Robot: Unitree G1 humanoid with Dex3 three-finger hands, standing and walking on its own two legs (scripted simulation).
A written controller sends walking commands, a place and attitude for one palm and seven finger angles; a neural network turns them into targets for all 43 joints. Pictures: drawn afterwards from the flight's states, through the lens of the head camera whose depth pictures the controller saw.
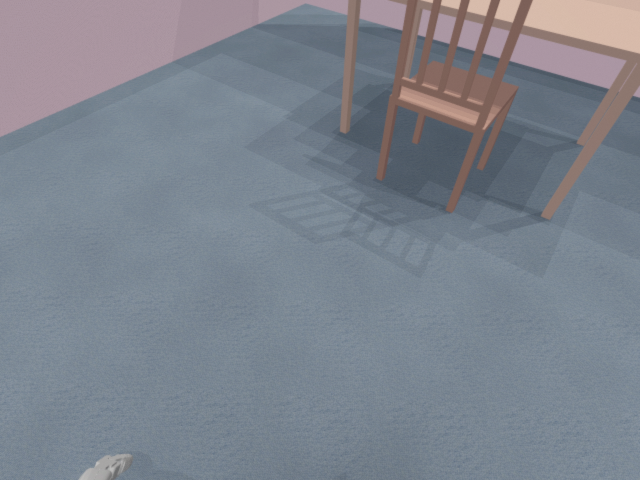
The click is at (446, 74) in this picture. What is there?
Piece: chair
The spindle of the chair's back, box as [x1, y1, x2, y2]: [437, 0, 469, 91]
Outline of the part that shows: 469,0 461,0 437,90 444,90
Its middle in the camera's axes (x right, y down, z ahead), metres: +0.46 -0.67 +1.33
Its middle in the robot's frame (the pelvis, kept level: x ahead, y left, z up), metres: +1.46 -0.39 -0.07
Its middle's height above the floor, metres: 0.70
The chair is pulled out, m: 0.00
